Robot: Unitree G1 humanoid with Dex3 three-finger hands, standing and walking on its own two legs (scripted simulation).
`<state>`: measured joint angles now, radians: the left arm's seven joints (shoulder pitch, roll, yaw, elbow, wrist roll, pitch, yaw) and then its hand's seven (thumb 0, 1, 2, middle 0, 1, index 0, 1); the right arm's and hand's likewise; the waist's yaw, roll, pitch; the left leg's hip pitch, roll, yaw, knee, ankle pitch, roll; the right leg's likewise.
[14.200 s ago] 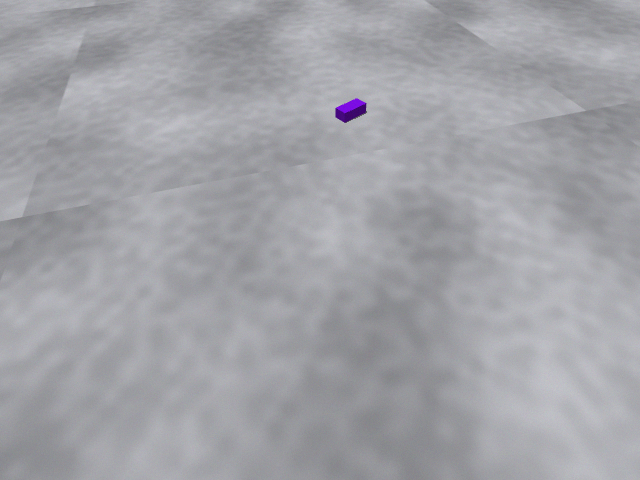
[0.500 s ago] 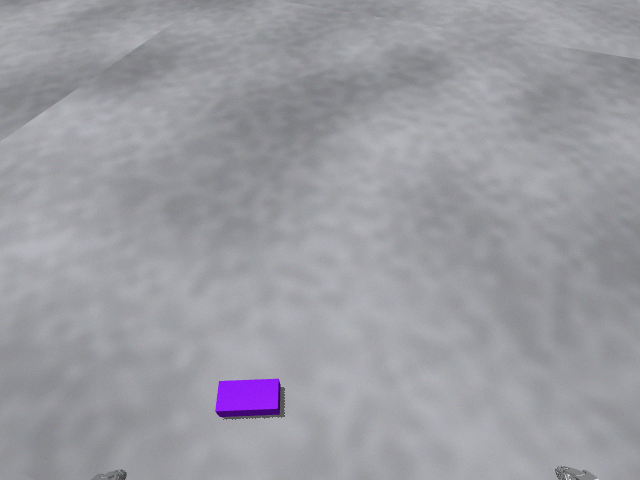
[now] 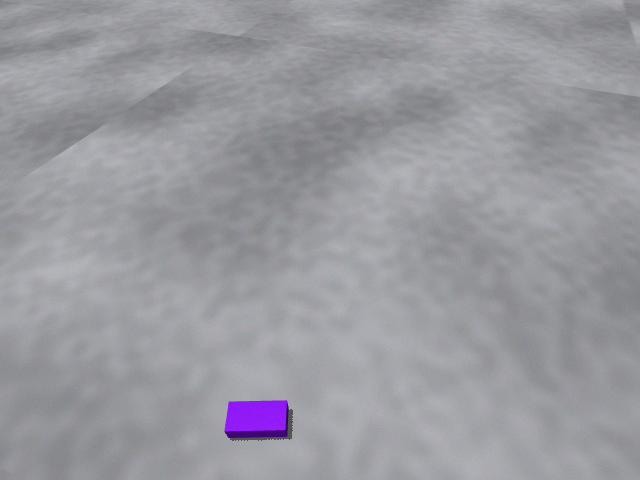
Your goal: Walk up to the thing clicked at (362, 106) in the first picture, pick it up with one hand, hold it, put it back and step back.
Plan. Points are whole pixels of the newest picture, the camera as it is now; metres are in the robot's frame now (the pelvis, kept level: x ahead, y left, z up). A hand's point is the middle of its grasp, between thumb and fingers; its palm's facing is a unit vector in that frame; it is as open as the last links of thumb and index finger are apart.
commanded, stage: walk up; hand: left
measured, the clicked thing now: (257, 419) +0.45 +0.23 -0.75
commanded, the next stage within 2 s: stand in 0.64 s
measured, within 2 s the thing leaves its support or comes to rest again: neither
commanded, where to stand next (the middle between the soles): +0.07 -0.01 m, yaw +0 degrees
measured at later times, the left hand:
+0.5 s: hand out of the picture +0.08 +0.26 -0.15, palm faces +0.02 -0.94 -0.34, open 7.4 cm
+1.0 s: hand out of the picture +0.10 +0.25 -0.15, palm faces -0.01 -0.94 -0.34, open 7.4 cm
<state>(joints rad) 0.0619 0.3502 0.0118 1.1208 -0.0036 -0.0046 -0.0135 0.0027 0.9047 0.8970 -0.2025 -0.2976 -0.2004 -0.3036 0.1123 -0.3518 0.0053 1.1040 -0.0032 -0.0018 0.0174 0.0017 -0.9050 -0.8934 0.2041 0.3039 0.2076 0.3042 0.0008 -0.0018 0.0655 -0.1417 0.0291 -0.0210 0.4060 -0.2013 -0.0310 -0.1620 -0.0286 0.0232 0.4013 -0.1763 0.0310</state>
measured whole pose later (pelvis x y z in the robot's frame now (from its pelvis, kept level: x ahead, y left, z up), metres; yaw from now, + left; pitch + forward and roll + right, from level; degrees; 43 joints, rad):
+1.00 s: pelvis +0.02 +0.00 +0.00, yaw +1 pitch -2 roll +0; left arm 0.09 0.36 0.01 1.14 0.01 -0.01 -0.01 0.00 0.91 0.90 -0.20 -0.30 -0.20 -0.30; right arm 0.10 -0.36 0.00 1.13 -0.01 0.00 0.01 0.00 -0.91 -0.89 0.20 0.30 0.21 0.30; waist 0.00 0.00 0.06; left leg -0.11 0.03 -0.03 0.34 -0.19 -0.04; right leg -0.13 -0.03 0.01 0.34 -0.18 0.03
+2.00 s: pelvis +0.03 +0.00 +0.00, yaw +1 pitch -2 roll +0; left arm 0.11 0.36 0.00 1.13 0.01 0.00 -0.01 0.00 0.91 0.90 -0.20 -0.30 -0.20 -0.30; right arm 0.12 -0.36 0.01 1.11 -0.01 0.00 0.01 0.00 -0.91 -0.89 0.20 0.30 0.21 0.30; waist 0.00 0.00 0.06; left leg -0.10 0.03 -0.04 0.34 -0.20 -0.04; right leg -0.11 -0.03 0.00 0.34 -0.18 0.03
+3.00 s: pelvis +0.02 +0.00 +0.00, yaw +1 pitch -1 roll +0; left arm 0.11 0.35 0.02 1.07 -0.01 -0.01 0.01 0.00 0.88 0.90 -0.20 -0.32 -0.19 -0.33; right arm 0.15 -0.35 0.01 1.03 0.02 -0.01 -0.01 0.00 -0.91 -0.90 0.20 0.30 0.21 0.30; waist 0.00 0.00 0.05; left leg -0.16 0.03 -0.04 0.39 -0.22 -0.03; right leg -0.17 -0.03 0.00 0.38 -0.20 0.03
